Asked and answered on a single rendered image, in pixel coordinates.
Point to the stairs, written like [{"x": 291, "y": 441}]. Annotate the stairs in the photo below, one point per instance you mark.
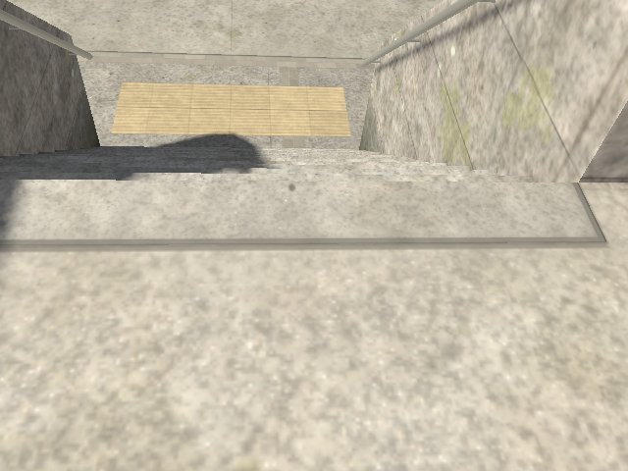
[{"x": 139, "y": 163}]

